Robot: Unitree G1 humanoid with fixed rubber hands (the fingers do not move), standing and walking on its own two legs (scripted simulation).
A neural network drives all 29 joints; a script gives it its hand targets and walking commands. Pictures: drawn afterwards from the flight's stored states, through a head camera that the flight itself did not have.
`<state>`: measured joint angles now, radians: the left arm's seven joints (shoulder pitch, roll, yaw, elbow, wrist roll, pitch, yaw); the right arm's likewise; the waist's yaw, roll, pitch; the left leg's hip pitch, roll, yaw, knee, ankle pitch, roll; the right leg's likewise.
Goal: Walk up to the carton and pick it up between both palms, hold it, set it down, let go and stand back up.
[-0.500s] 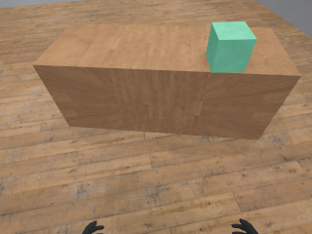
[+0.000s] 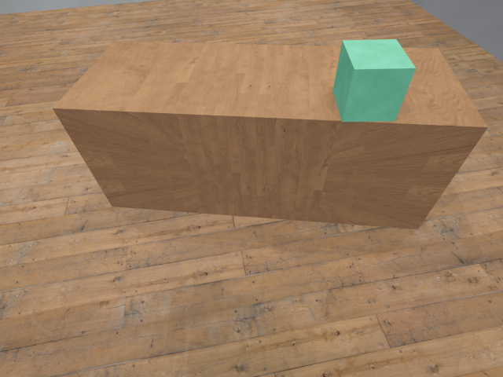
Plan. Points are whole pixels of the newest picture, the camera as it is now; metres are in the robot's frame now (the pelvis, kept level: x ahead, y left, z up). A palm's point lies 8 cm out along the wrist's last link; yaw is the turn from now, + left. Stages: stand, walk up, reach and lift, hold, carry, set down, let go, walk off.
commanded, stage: walk up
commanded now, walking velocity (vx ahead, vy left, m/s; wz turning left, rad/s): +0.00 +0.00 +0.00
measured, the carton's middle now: (368, 80) +0.99 -0.39 -0.08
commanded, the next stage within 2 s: none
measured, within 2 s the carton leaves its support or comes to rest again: neither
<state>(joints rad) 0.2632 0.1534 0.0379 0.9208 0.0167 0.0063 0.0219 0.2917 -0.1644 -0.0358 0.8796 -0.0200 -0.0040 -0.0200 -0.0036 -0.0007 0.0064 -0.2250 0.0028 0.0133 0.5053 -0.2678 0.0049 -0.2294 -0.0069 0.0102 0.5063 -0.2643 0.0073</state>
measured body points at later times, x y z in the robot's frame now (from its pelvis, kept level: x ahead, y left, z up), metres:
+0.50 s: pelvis +0.07 -0.10 -0.02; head +0.06 -0.11 +0.43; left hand +0.18 +0.17 -0.13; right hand +0.02 -0.38 -0.16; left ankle +0.00 +0.11 -0.73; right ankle +0.11 -0.25 -0.74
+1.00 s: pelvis +0.27 -0.15 -0.02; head +0.28 -0.14 +0.43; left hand +0.33 +0.11 -0.15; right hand +0.34 -0.43 -0.11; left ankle +0.41 -0.08 -0.74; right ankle +0.11 -0.25 -0.74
